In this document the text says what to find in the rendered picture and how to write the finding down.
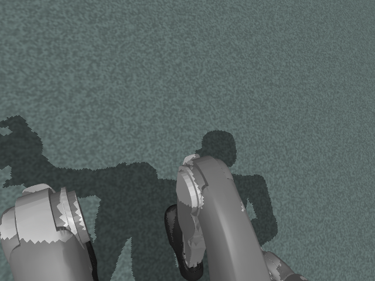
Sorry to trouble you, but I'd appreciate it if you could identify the right robot foot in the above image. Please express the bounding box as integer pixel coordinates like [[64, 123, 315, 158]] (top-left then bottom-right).
[[164, 204, 203, 281]]

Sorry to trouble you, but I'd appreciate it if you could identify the right robot hand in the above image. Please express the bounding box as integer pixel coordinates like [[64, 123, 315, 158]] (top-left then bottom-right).
[[261, 247, 295, 281]]

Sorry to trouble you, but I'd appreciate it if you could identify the left robot foot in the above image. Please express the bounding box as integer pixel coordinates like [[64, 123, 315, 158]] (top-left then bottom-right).
[[86, 241, 99, 281]]

